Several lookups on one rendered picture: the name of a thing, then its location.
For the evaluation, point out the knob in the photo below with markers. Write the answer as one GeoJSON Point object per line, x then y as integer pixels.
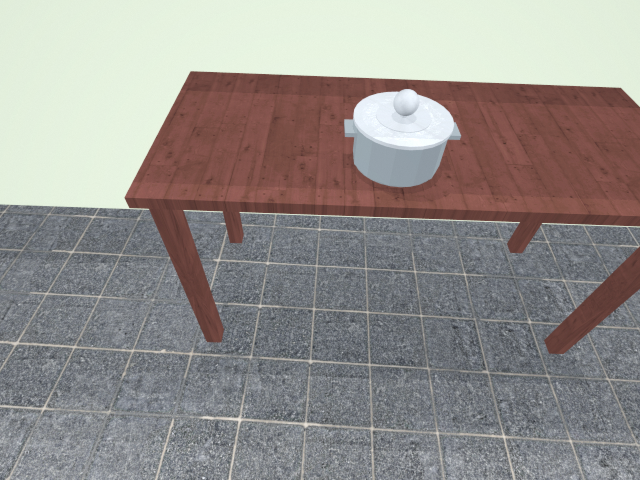
{"type": "Point", "coordinates": [406, 102]}

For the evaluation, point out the pot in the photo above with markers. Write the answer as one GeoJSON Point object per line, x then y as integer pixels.
{"type": "Point", "coordinates": [395, 167]}

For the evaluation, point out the lid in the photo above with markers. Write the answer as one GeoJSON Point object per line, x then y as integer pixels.
{"type": "Point", "coordinates": [376, 118]}

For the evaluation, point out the table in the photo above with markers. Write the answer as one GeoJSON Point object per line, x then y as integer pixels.
{"type": "Point", "coordinates": [268, 143]}

